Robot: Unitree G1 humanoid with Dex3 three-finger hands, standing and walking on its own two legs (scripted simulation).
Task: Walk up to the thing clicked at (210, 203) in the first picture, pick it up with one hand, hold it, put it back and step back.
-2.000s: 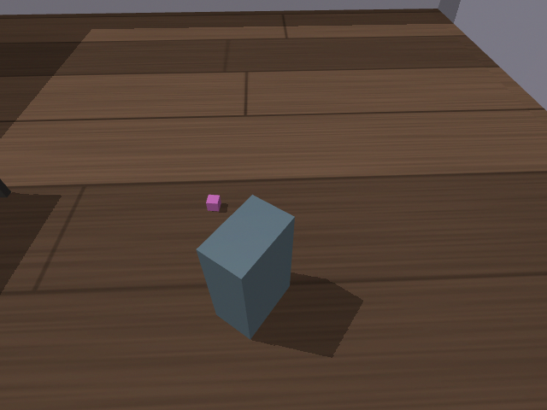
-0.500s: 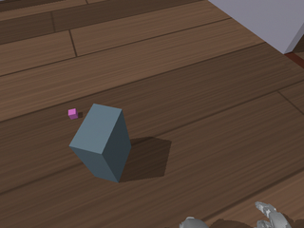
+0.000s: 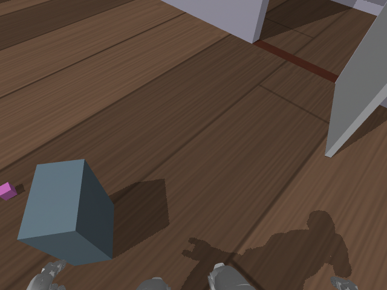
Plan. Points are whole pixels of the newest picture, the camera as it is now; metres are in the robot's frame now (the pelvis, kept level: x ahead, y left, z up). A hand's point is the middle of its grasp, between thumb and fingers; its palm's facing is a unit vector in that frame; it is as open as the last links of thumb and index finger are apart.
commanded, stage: walk up
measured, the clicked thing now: (6, 191) +0.64 +0.99 -0.71
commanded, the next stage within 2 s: stand in 1.58 s
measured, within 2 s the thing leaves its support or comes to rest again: neither
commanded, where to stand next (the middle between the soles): +0.06 -0.03 m, yaw -26 degrees
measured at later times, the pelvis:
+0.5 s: pelvis -0.02 -0.01 +0.01, yaw -17 degrees
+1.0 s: pelvis -0.02 +0.00 +0.01, yaw -26 degrees
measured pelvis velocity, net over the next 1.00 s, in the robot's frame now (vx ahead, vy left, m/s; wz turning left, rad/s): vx -0.02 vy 0.00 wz -0.46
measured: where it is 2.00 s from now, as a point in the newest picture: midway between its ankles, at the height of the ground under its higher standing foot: outside the picture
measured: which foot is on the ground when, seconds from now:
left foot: down 0.00-0.30, up 0.32-0.56, down 0.58-1.00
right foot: up 0.00-0.26, down 0.28-0.60, up 0.62-0.82, down 0.84-1.00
